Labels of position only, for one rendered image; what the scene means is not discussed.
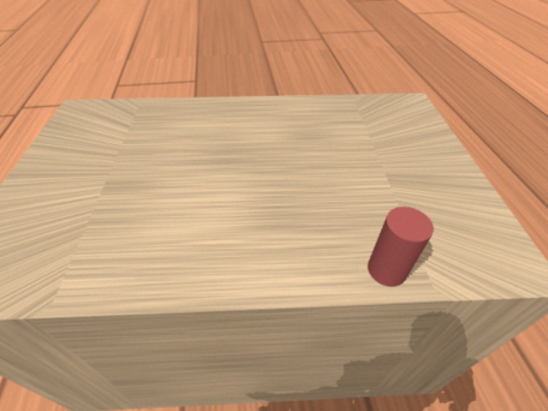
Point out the can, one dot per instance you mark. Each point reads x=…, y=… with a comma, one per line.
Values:
x=404, y=235

